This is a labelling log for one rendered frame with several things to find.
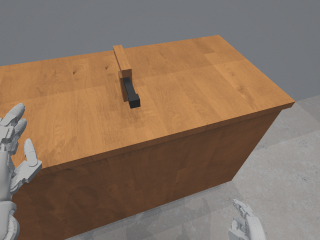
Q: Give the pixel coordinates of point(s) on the robot right hand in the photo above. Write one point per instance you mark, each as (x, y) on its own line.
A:
(251, 229)

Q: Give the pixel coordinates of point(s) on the counter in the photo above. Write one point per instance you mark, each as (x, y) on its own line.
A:
(203, 109)

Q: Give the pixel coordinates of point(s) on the robot left forearm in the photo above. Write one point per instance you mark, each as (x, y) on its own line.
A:
(9, 226)

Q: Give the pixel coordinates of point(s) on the tap lever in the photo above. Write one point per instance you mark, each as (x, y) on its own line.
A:
(133, 98)

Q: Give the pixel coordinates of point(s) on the robot left hand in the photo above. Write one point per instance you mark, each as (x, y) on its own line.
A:
(11, 129)

